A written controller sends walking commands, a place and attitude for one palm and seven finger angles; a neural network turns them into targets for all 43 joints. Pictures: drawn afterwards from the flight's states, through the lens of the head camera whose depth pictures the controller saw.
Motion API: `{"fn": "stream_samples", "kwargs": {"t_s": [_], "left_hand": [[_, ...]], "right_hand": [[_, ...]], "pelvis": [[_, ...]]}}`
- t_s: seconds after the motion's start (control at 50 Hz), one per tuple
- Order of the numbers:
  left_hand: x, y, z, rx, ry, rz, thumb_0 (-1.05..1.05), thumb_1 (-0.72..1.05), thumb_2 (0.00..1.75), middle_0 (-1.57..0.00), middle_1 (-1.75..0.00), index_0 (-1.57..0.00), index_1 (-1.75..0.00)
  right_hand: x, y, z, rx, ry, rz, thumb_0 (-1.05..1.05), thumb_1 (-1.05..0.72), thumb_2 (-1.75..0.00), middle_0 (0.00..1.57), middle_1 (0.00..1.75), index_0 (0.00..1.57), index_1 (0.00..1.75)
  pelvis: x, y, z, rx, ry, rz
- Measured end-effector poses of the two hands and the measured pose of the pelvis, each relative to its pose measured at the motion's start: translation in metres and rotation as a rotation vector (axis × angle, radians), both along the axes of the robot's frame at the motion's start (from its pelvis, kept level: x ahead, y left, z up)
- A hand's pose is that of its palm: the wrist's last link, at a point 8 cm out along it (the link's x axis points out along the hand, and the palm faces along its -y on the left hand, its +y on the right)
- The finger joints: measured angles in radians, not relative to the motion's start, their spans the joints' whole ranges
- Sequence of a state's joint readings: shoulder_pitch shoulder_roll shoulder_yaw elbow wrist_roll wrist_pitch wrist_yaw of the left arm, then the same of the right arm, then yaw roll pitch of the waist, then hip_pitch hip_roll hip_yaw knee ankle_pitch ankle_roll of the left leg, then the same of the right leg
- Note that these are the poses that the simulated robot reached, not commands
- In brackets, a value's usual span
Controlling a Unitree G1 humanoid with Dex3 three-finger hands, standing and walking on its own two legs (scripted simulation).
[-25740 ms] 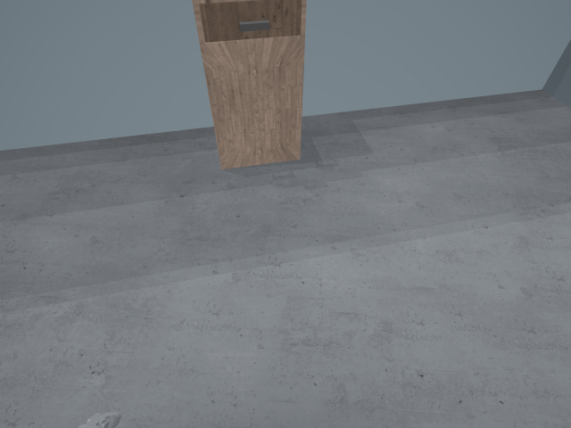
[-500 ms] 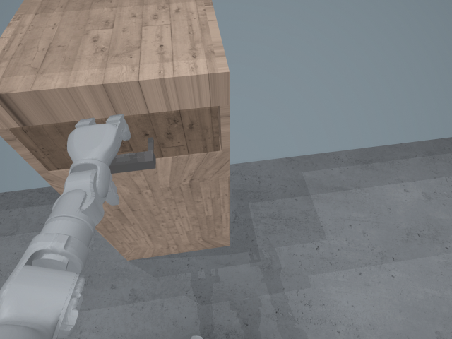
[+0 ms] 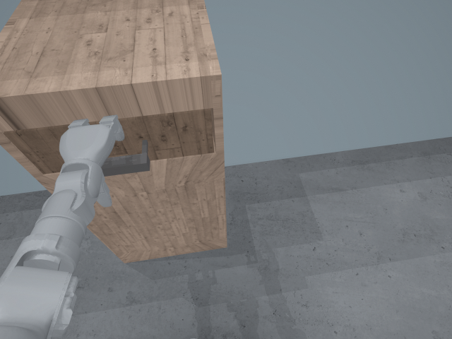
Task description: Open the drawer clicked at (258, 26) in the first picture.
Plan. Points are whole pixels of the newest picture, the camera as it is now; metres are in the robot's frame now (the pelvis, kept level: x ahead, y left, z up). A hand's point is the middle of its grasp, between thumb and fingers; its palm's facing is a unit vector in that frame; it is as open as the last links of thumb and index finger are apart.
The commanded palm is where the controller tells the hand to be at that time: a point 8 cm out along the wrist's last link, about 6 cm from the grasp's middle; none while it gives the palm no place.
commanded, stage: re-aim the fingers above the handle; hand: left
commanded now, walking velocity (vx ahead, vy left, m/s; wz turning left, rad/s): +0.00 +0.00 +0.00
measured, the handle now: (120, 156) +0.48 +0.24 +0.01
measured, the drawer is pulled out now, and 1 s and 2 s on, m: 0.00 0.00 0.00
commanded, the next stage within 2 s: lower the fingers behind the handle in 1.62 s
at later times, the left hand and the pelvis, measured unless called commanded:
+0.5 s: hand (100, 159) +0.43 +0.25 +0.05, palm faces -0.03 -0.05 -1.00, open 13.6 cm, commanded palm +0.42 +0.25 +0.13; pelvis -0.01 +0.01 +0.00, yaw -1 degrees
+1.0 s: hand (90, 153) +0.43 +0.26 +0.07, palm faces +0.00 -0.04 -1.00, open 13.6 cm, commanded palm +0.41 +0.26 +0.13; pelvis -0.01 +0.01 +0.01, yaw -1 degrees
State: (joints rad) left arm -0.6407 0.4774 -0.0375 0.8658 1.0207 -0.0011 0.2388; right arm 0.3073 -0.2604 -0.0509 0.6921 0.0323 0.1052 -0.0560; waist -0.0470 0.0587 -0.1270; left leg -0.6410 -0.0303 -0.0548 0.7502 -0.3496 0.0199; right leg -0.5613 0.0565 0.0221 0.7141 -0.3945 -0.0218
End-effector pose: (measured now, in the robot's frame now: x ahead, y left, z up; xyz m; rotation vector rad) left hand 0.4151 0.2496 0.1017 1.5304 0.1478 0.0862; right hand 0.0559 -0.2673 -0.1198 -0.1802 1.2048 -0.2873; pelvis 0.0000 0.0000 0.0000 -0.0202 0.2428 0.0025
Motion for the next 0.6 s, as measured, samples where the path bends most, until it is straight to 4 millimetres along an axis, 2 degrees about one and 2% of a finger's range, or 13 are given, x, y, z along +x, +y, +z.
{"fn": "stream_samples", "kwargs": {"t_s": [0.24, 0.6], "left_hand": [[0.0, 0.0, 0.004, -0.004, -0.011, -0.008, 0.0, -0.49, 0.3, -0.38, -1.21, -0.36, -1.21], [0.0, 0.002, 0.009, -0.01, -0.023, -0.02, 0.0, -0.49, 0.3, -0.41, -1.21, -0.36, -1.21]], "right_hand": [[-0.02, 0.003, 0.0, -0.001, 0.017, -0.023, 0.01, -0.91, -0.9, 0.21, 0.3, 0.2, 0.3], [-0.02, 0.013, 0.003, 0.0, -0.014, -0.018, 0.01, -0.91, -0.9, 0.21, 0.3, 0.2, 0.3]], "pelvis": [[-0.006, 0.003, 0.001, -0.002, -0.004, -0.006], [-0.011, 0.01, 0.001, -0.005, -0.01, -0.012]]}}
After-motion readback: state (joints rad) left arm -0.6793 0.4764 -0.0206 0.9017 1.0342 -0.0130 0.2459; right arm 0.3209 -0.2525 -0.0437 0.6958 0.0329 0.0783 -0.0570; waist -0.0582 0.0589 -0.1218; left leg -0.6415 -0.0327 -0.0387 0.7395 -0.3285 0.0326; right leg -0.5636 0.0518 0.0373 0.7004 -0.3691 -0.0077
